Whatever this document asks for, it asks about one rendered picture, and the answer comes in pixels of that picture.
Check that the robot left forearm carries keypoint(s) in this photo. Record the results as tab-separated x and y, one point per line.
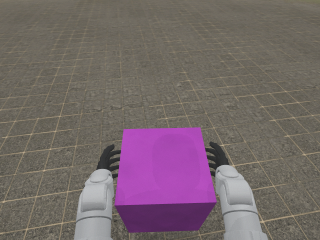
94	212

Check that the carton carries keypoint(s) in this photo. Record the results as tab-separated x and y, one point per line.
164	182

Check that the right robot hand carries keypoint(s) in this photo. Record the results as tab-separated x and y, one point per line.
219	158

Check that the robot right forearm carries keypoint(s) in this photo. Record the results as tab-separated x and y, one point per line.
238	206

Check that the left robot hand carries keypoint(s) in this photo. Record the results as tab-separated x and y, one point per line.
105	160

